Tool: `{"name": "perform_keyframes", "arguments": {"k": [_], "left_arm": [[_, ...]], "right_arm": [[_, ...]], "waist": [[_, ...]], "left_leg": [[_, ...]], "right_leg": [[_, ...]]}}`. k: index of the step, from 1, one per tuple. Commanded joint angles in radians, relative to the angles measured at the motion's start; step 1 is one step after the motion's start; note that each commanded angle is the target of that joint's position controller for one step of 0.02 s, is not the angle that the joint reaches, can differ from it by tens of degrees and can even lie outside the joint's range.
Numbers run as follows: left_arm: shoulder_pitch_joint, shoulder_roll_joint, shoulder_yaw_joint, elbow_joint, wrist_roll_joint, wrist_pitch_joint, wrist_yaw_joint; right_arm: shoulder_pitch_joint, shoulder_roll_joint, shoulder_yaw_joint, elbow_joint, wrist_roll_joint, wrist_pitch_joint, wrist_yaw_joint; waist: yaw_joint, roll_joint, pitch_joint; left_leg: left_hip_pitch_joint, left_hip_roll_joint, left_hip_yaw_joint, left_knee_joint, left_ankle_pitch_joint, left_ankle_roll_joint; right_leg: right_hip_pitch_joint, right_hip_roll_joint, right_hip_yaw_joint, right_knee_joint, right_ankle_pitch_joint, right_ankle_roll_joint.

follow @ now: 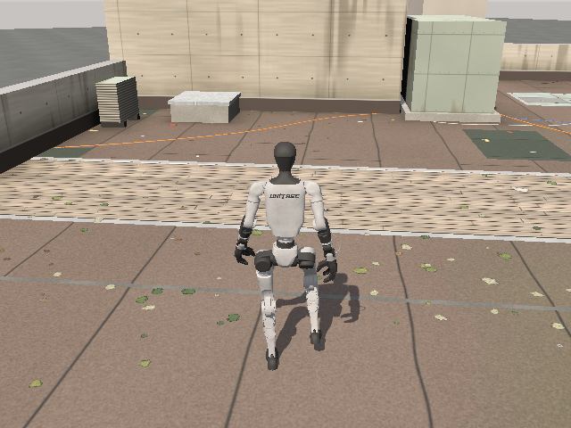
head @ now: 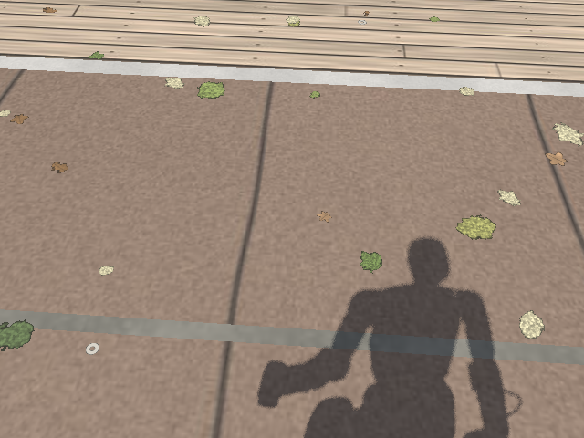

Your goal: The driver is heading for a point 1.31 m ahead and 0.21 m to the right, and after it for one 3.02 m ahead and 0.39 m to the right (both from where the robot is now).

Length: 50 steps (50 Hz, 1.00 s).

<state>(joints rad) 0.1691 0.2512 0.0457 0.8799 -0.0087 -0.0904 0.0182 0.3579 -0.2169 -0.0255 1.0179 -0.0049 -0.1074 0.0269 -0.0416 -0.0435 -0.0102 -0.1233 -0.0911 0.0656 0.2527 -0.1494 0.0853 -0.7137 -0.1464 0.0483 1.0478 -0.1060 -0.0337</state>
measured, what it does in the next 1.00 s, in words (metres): walks ahead: right foot, then left foot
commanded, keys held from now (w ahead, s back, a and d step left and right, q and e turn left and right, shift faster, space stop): w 0.80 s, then w+e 0.20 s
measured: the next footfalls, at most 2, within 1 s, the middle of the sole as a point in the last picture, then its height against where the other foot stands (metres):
right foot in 0.26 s outside the picture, level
left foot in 0.84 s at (254, 388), level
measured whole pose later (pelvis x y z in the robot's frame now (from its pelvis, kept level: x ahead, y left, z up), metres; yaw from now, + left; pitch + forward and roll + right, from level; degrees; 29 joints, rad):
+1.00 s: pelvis +0.56 +0.00 -0.01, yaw -3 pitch +1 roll +0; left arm 0.29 0.26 0.07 0.96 -0.04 -0.08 0.01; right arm 0.19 -0.23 -0.06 0.92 -0.01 -0.11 0.03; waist -0.01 -0.04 0.02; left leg -0.29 -0.01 0.11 0.43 -0.16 0.06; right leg -0.49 -0.07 0.06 1.18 -0.31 -0.06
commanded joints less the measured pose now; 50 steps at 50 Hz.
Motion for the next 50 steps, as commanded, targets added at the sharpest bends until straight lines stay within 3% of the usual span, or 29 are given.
{"name": "perform_keyframes", "arguments": {"k": [1,6,9,11,12,13,14,15,16,17,18,19,21,23,27,31,36,39,40,41,42,43,44,45,46,47,49,50], "left_arm": [[-0.019,0.029,0.005,-0.052,0.005,-0.006,-0.003],[-0.194,0.024,-0.005,-0.101,-0.01,-0.014,-0.027],[-0.244,0.038,-0.005,-0.134,-0.014,-0.024,-0.049],[-0.194,0.064,0.005,-0.132,-0.014,-0.032,-0.057],[-0.108,0.092,0.021,-0.11,-0.012,-0.035,-0.056],[0.073,0.142,0.048,-0.054,-0.013,-0.035,-0.051],[0.275,0.233,0.072,-0.015,0.0,-0.033,-0.04],[0.325,0.28,0.08,0.009,0.007,-0.028,-0.05],[0.301,0.173,0.051,-0.001,0.005,-0.03,-0.05],[0.201,0.134,0.038,-0.02,0.001,-0.031,-0.047],[0.106,0.113,0.028,-0.04,0.002,-0.03,-0.048],[0.06,0.088,0.021,-0.046,0.008,-0.031,-0.053],[0.056,0.057,0.013,-0.027,0.016,-0.034,-0.059],[0.089,0.08,0.019,-0.003,0.013,-0.038,-0.053],[0.156,0.11,0.026,0.027,0.011,-0.026,-0.029],[0.21,0.124,0.027,0.05,0.002,-0.018,-0.017],[0.277,0.133,0.034,0.095,-0.007,0.0,-0.011],[0.254,0.151,0.044,0.1,-0.01,0.012,-0.005],[0.231,0.16,0.047,0.095,-0.01,0.016,-0.004],[0.217,0.146,0.041,0.091,-0.008,0.022,-0.005],[0.209,0.114,0.026,0.073,0.002,0.023,-0.007],[0.325,-0.004,-0.009,0.063,0.004,0.006,-0.017],[0.323,0.018,-0.006,0.082,-0.014,-0.019,-0.02],[0.232,0.115,0.023,0.057,-0.045,-0.029,-0.02],[0.167,0.126,0.026,0.035,-0.046,-0.028,-0.013],[0.135,0.115,0.033,0.032,-0.034,-0.019,-0.004],[0.185,0.068,0.039,0.047,-0.027,0.015,-0.001],[0.204,0.043,0.039,0.055,-0.029,0.028,-0.002]], "right_arm": [[-0.028,-0.142,-0.022,-0.06,0.006,-0.01,-0.021],[0.073,-0.169,-0.029,-0.029,0.023,0.004,-0.028],[0.1,-0.173,-0.035,-0.014,0.024,0.021,-0.033],[0.079,-0.188,-0.041,-0.017,0.023,0.031,-0.035],[0.053,-0.192,-0.042,-0.024,0.021,0.036,-0.035],[0.039,-0.169,-0.033,-0.033,0.013,0.04,-0.034],[0.044,-0.132,-0.014,-0.064,-0.006,0.037,-0.034],[0.177,0.01,0.024,-0.058,0.008,0.012,-0.02],[0.114,-0.111,-0.002,-0.05,0.032,-0.013,-0.017],[0.012,-0.167,-0.019,-0.086,0.051,-0.026,-0.015],[-0.041,-0.164,-0.021,-0.098,0.045,-0.027,-0.023],[-0.064,-0.152,-0.027,-0.101,0.029,-0.02,-0.029],[-0.022,-0.107,-0.029,-0.094,0.024,0.008,-0.03],[-0.029,-0.09,-0.031,-0.098,0.022,0.025,-0.034],[-0.184,-0.09,-0.036,-0.152,0.01,0.029,-0.034],[-0.322,-0.073,-0.029,-0.188,0.015,0.02,-0.024],[-0.445,-0.078,-0.023,-0.236,0.026,0.009,0.001],[-0.417,-0.105,-0.032,-0.243,0.027,-0.002,0.016],[-0.354,-0.127,-0.044,-0.228,0.026,-0.004,0.015],[-0.22,-0.161,-0.066,-0.187,0.023,-0.005,0.01],[-0.022,-0.225,-0.091,-0.138,0.015,-0.006,0.0],[0.111,-0.326,-0.117,-0.114,-0.003,-0.001,-0.007],[0.113,-0.253,-0.092,-0.115,0.0,0.0,-0.005],[0.031,-0.197,-0.075,-0.122,0.008,-0.004,-0.007],[-0.064,-0.158,-0.062,-0.142,0.011,-0.006,-0.007],[-0.134,-0.118,-0.051,-0.146,0.006,-0.01,-0.003],[-0.177,-0.083,-0.043,-0.133,-0.009,-0.018,0.001],[-0.168,-0.085,-0.046,-0.122,-0.011,-0.021,-0.001]], "waist": [[0.03,0.078,0.068],[-0.034,0.086,0.094],[-0.035,0.093,0.106],[0.006,0.115,0.073],[0.059,0.125,0.02],[0.139,0.113,-0.088],[0.199,-0.009,-0.254],[0.125,-0.287,-0.378],[0.154,-0.167,-0.334],[0.134,-0.113,-0.191],[0.097,-0.016,-0.121],[0.07,0.012,-0.068],[0.025,-0.022,-0.047],[0.012,-0.017,-0.014],[0.042,-0.003,0.034],[0.083,-0.012,0.063],[0.114,-0.018,0.107],[0.076,-0.035,0.08],[0.037,-0.05,0.039],[-0.032,-0.041,-0.036],[-0.108,0.007,-0.17],[-0.082,0.24,-0.331],[-0.09,0.281,-0.403],[-0.077,0.219,-0.242],[-0.042,0.157,-0.142],[-0.009,0.111,-0.07],[0.045,0.157,-0.024],[0.054,0.15,-0.012]], "left_leg": [[-0.083,0.269,-0.171,-0.155,0.168,0.148],[0.053,0.291,-0.154,-0.127,0.128,0.124],[0.162,0.34,-0.17,-0.067,0.157,0.113],[0.191,0.351,-0.168,0.006,0.295,0.093],[0.182,0.327,-0.143,0.107,0.47,0.076],[0.119,0.269,-0.099,0.311,0.568,0.05],[-0.103,0.198,-0.042,0.654,0.311,0.011],[-0.501,0.015,-0.075,0.973,-0.359,-0.044],[-0.607,0.068,-0.208,1.09,-0.397,-0.02],[-0.655,0.119,-0.184,1.094,-0.302,-0.004],[-0.607,0.173,-0.154,1.051,-0.205,-0.008],[-0.567,0.203,-0.146,0.994,-0.15,-0.014],[-0.475,0.233,-0.144,0.925,-0.099,-0.022],[-0.493,0.238,-0.129,0.873,-0.068,-0.037],[-0.613,0.244,-0.119,0.668,0.105,-0.067],[-0.574,0.208,-0.084,0.44,0.252,-0.067],[-0.596,0.185,-0.078,0.311,0.202,-0.043],[-0.505,0.158,-0.06,0.268,0.098,-0.007],[-0.396,0.127,-0.032,0.259,0.075,0.009],[-0.2,0.091,-0.008,0.242,0.079,0.031],[0.112,0.18,-0.105,0.273,0.096,0.079],[0.524,0.454,-0.542,0.218,-0.045,0.224],[0.54,0.516,-0.79,0.07,-0.12,0.243],[0.404,0.485,-0.639,0.052,-0.147,0.181],[0.242,0.454,-0.489,0.026,-0.105,0.14],[0.099,0.41,-0.381,-0.018,-0.058,0.112],[-0.046,0.349,-0.233,-0.084,0.003,0.079],[-0.072,0.338,-0.181,-0.101,0.046,0.082]], "right_leg": [[0.005,-0.009,-0.007,-0.196,0.165,0.015],[0.03,0.042,-0.043,-0.436,0.208,0.019],[0.019,0.056,-0.039,-0.503,0.116,-0.01],[0.122,0.085,-0.06,-0.537,0.039,-0.039],[0.254,0.12,-0.089,-0.554,0.023,-0.06],[0.491,0.138,-0.097,-0.555,0.038,-0.093],[0.819,-0.063,0.136,-0.541,0.055,-0.167],[1.137,-0.263,0.616,-0.675,-0.142,-0.317],[1.098,-0.238,0.66,-0.738,-0.208,-0.273],[0.958,-0.21,0.498,-0.751,-0.13,-0.227],[0.804,-0.173,0.374,-0.779,-0.002,-0.207],[0.689,-0.135,0.288,-0.812,0.071,-0.199],[0.59,-0.084,0.191,-0.868,0.118,-0.191],[0.555,-0.072,0.131,-0.898,0.182,-0.202],[0.591,-0.067,0.077,-0.93,0.209,-0.196],[0.614,-0.042,0.019,-0.945,0.158,-0.166],[0.753,-0.098,0.021,-0.897,0.148,-0.159],[0.808,-0.125,0.021,-0.818,0.28,-0.137],[0.803,-0.114,0.008,-0.748,0.434,-0.124],[0.757,-0.068,-0.016,-0.591,0.564,-0.103],[0.582,-0.01,-0.047,-0.331,0.45,-0.07],[0.16,0.162,-0.092,0.088,-0.021,0.007],[0.037,0.199,0.085,0.259,-0.461,-0.003],[-0.045,0.142,0.108,0.318,-0.412,-0.022],[-0.034,0.081,0.074,0.282,-0.311,-0.031],[0.014,0.043,0.061,0.22,-0.233,-0.03],[0.128,0.003,0.067,0.15,-0.15,-0.031],[0.14,0.003,0.062,0.145,-0.129,-0.031]]}}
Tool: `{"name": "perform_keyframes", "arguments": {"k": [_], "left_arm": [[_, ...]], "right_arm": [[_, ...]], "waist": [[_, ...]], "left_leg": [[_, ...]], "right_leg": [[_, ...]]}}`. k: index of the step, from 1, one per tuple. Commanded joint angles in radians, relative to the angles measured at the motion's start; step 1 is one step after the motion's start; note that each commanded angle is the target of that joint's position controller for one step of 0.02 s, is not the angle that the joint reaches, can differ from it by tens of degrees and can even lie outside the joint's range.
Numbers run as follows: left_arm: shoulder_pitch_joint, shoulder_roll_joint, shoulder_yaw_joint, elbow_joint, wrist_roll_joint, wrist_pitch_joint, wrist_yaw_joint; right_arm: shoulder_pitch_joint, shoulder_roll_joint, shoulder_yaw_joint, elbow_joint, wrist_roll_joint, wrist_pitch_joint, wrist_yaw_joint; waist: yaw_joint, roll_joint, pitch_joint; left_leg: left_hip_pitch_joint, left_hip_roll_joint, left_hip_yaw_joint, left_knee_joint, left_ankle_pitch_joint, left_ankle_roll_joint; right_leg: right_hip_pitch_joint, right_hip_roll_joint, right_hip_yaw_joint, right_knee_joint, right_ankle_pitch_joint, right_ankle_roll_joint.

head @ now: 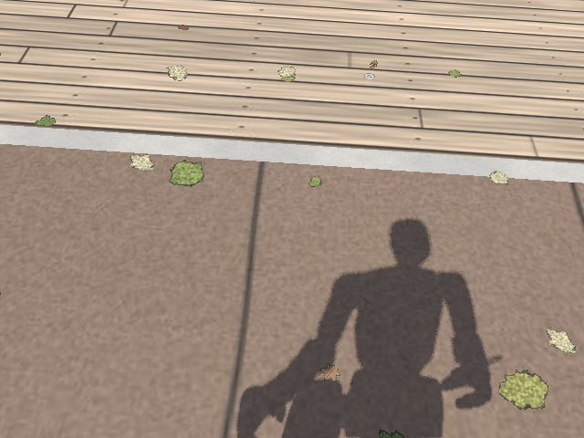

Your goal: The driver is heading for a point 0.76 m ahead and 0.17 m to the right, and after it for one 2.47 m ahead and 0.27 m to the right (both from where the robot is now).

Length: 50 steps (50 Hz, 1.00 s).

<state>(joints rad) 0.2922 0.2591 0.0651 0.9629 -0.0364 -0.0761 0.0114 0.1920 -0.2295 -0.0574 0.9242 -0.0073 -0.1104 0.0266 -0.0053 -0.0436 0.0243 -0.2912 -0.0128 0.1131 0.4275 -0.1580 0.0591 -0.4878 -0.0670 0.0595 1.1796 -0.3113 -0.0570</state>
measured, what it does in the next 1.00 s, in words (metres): walks ahead, turning right: right foot, then left foot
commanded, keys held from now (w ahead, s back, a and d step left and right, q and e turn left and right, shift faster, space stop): w+e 0.66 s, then w+q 0.28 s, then q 0.06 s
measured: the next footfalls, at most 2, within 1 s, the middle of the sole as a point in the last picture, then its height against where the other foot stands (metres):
right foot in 0.42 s outside the picture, level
left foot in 0.94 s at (323, 341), level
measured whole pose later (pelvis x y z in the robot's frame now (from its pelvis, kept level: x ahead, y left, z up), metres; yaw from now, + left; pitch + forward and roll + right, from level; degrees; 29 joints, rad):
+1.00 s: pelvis +0.56 -0.11 -0.02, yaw -20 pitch +2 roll +0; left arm 0.31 0.28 0.07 0.84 0.00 -0.07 0.01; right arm 0.10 -0.27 -0.06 0.79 0.01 -0.11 0.05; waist 0.02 -0.01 0.02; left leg -0.48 -0.05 0.03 0.57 -0.14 0.08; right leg -0.17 0.05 0.07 0.93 -0.47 -0.02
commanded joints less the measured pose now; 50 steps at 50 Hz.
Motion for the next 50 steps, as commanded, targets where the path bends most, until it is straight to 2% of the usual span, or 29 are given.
{"name": "perform_keyframes", "arguments": {"k": [1,5,9,12,15,16,18,19,20,21,22,23,24,25,26,27,28,30,32,36,38,41,44,45,46,47,48,49,50], "left_arm": [[0.074,0.028,0.021,-0.034,-0.002,0.023,0.006],[-0.03,0.036,0.032,-0.078,0.01,0.031,0.003],[-0.144,0.02,0.025,-0.12,0.016,0.023,-0.02],[-0.246,0.001,0.012,-0.169,0.018,0.023,-0.04],[-0.313,-0.005,0.006,-0.221,0.015,0.023,-0.06],[-0.318,-0.001,0.007,-0.236,0.013,0.024,-0.068],[-0.278,0.03,0.021,-0.251,0.012,0.027,-0.076],[-0.21,0.058,0.035,-0.245,0.009,0.03,-0.077],[-0.085,0.104,0.059,-0.221,0.006,0.03,-0.074],[0.078,0.176,0.096,-0.181,0.008,0.033,-0.056],[0.131,0.285,0.118,-0.164,0.007,0.037,-0.036],[0.139,0.273,0.102,-0.193,0.021,0.02,-0.041],[0.133,0.197,0.08,-0.187,0.031,0.01,-0.045],[0.067,0.155,0.068,-0.194,0.023,0.002,-0.044],[-0.018,0.121,0.056,-0.215,0.019,-0.001,-0.046],[-0.068,0.094,0.045,-0.233,0.022,-0.003,-0.042],[-0.082,0.088,0.041,-0.242,0.026,-0.003,-0.037],[-0.068,0.119,0.047,-0.244,0.022,-0.007,-0.025],[-0.032,0.151,0.054,-0.241,0.022,-0.007,-0.01],[0.027,0.125,0.044,-0.218,0.022,-0.002,0.0],[0.06,0.131,0.042,-0.197,0.024,-0.007,-0.003],[0.093,0.144,0.043,-0.171,0.028,-0.007,-0.004],[0.074,0.165,0.049,-0.16,0.03,0.004,0.006],[0.049,0.175,0.051,-0.166,0.032,0.007,0.008],[0.024,0.175,0.048,-0.171,0.033,0.013,0.01],[0.011,0.16,0.039,-0.185,0.039,0.015,0.013],[0.103,0.098,0.018,-0.215,0.055,0.002,0.011],[0.134,0.067,0.003,-0.202,0.051,-0.018,0.003],[0.074,0.137,0.013,-0.221,0.029,-0.036,-0.007]], "right_arm": [[0.008,-0.087,-0.018,-0.018,-0.01,-0.021,-0.005],[0.05,-0.116,-0.026,0.006,-0.015,-0.018,-0.03],[0.077,-0.136,-0.028,0.012,-0.01,-0.008,-0.048],[0.14,-0.15,-0.032,0.031,-0.002,0.007,-0.055],[0.175,-0.165,-0.04,0.04,0.008,0.03,-0.057],[0.166,-0.173,-0.043,0.035,0.011,0.037,-0.058],[0.134,-0.204,-0.051,0.019,0.019,0.047,-0.063],[0.117,-0.22,-0.055,0.011,0.021,0.053,-0.066],[0.092,-0.233,-0.057,0.003,0.026,0.058,-0.067],[0.074,-0.23,-0.054,-0.011,0.028,0.054,-0.066],[0.137,-0.097,-0.018,-0.053,-0.011,0.033,-0.051],[0.127,-0.082,-0.002,-0.092,0.016,-0.019,-0.033],[-0.011,-0.148,-0.021,-0.124,0.055,-0.049,-0.021],[-0.039,-0.145,-0.019,-0.136,0.059,-0.06,-0.02],[-0.03,-0.145,-0.024,-0.118,0.036,-0.057,-0.028],[-0.007,-0.158,-0.036,-0.112,0.021,-0.043,-0.032],[0.008,-0.157,-0.04,-0.114,0.015,-0.025,-0.032],[0.0,-0.132,-0.039,-0.129,0.0,-0.003,-0.035],[-0.077,-0.116,-0.033,-0.159,-0.008,0.006,-0.041],[-0.187,-0.076,-0.01,-0.176,0.003,-0.001,-0.025],[-0.233,-0.086,-0.006,-0.188,0.015,-0.004,-0.014],[-0.285,-0.117,-0.007,-0.217,0.022,-0.012,0.001],[-0.246,-0.137,-0.01,-0.224,0.025,-0.017,0.022],[-0.186,-0.154,-0.018,-0.21,0.025,-0.016,0.023],[-0.072,-0.179,-0.034,-0.176,0.022,-0.014,0.022],[0.08,-0.218,-0.052,-0.137,0.016,-0.009,0.018],[0.177,-0.312,-0.073,-0.139,-0.001,-0.007,0.016],[0.196,-0.273,-0.063,-0.124,0.015,0.003,0.021],[0.139,-0.221,-0.046,-0.145,0.024,0.007,0.019]], "waist": [[0.024,0.14,-0.03],[0.012,0.102,0.014],[-0.018,0.088,0.041],[-0.057,0.07,0.078],[-0.072,0.072,0.095],[-0.061,0.081,0.09],[-0.016,0.126,0.034],[0.03,0.15,-0.013],[0.103,0.153,-0.082],[0.187,0.107,-0.165],[0.113,-0.15,-0.236],[0.091,-0.147,-0.392],[0.135,-0.05,-0.299],[0.097,-0.011,-0.188],[0.045,0.06,-0.125],[0.008,0.055,-0.099],[-0.015,0.043,-0.091],[-0.027,0.035,-0.074],[-0.009,0.019,-0.047],[0.056,-0.044,-0.034],[0.085,-0.058,-0.015],[0.102,-0.051,0.016],[0.066,-0.058,0.01],[0.032,-0.066,-0.03],[-0.03,-0.051,-0.102],[-0.096,-0.004,-0.199],[-0.066,0.202,-0.326],[-0.058,0.35,-0.382],[-0.067,0.239,-0.284]], "left_leg": [[0.085,0.258,-0.187,-0.289,0.1,0.111],[0.14,0.26,-0.087,-0.307,0.201,0.11],[0.198,0.256,0.003,-0.318,0.233,0.088],[0.301,0.286,0.042,-0.299,0.278,0.087],[0.411,0.317,0.075,-0.237,0.381,0.084],[0.423,0.321,0.092,-0.202,0.47,0.078],[0.426,0.317,0.125,-0.083,0.806,0.059],[0.418,0.314,0.134,0.029,0.956,0.049],[0.374,0.295,0.143,0.202,0.995,0.031],[0.207,0.248,0.147,0.46,0.806,-0.011],[-0.221,0.098,0.119,0.835,-0.07,-0.066],[-0.436,-0.036,-0.133,1.029,-0.449,-0.069],[-0.54,0.024,-0.211,1.033,-0.364,-0.039],[-0.541,0.07,-0.201,0.947,-0.267,-0.02],[-0.471,0.111,-0.197,0.86,-0.208,-0.025],[-0.393,0.137,-0.197,0.791,-0.173,-0.037],[-0.337,0.148,-0.197,0.752,-0.154,-0.051],[-0.311,0.142,-0.174,0.662,-0.114,-0.086],[-0.33,0.122,-0.158,0.529,-0.016,-0.114],[-0.269,0.081,-0.129,0.211,0.261,-0.106],[-0.262,0.078,-0.123,0.162,0.322,-0.087],[-0.363,0.081,-0.132,0.12,0.235,-0.037],[-0.356,0.064,-0.12,0.098,0.104,0.02],[-0.262,0.032,-0.093,0.095,0.073,0.039],[-0.097,-0.011,-0.06,0.075,0.095,0.065],[0.134,0.024,-0.128,0.088,0.146,0.103],[0.48,0.246,-0.516,0.076,0.208,0.243],[0.633,0.359,-0.865,-0.084,0.196,0.341],[0.574,0.339,-0.799,-0.091,0.171,0.292]], "right_leg": [[-0.105,-0.077,0.053,0.002,0.107,-0.006],[-0.239,-0.065,0.083,-0.141,0.275,0.012],[-0.245,-0.05,0.018,-0.343,0.404,0.016],[-0.289,-0.048,-0.032,-0.439,0.391,0.005],[-0.319,-0.033,-0.088,-0.495,0.297,-0.014],[-0.288,-0.018,-0.114,-0.512,0.254,-0.026],[-0.144,0.047,-0.182,-0.518,0.16,-0.06],[-0.039,0.087,-0.207,-0.514,0.111,-0.083],[0.136,0.124,-0.212,-0.563,0.129,-0.115],[0.419,0.122,-0.133,-0.652,0.188,-0.16],[0.763,-0.133,0.316,-0.662,0.182,-0.29],[0.916,-0.288,0.787,-0.849,0.061,-0.423],[0.87,-0.253,0.667,-0.893,0.105,-0.349],[0.723,-0.213,0.507,-0.889,0.181,-0.305],[0.563,-0.165,0.393,-0.896,0.272,-0.268],[0.449,-0.133,0.319,-0.914,0.342,-0.249],[0.379,-0.111,0.292,-0.935,0.366,-0.244],[0.298,-0.088,0.242,-0.955,0.439,-0.248],[0.257,-0.064,0.202,-0.964,0.46,-0.237],[0.264,-0.02,0.112,-0.96,0.358,-0.171],[0.296,-0.055,0.127,-0.965,0.295,-0.165],[0.457,-0.132,0.156,-0.928,0.342,-0.16],[0.568,-0.172,0.129,-0.862,0.535,-0.125],[0.57,-0.158,0.097,-0.804,0.709,-0.11],[0.551,-0.119,0.048,-0.674,0.875,-0.09],[0.448,-0.07,0.0,-0.465,0.845,-0.059],[0.118,0.061,-0.054,-0.086,0.462,0.022],[-0.129,0.178,0.009,0.136,-0.228,0.066],[-0.224,0.115,0.084,0.209,-0.223,0.055]]}}
Keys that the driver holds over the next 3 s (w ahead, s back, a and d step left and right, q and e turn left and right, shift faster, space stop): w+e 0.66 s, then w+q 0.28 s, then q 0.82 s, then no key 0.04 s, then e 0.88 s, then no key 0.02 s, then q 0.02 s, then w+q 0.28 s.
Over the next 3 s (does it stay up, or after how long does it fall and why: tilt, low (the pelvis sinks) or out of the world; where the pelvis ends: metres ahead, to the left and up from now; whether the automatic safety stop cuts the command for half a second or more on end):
stays up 0.77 -0.17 0.00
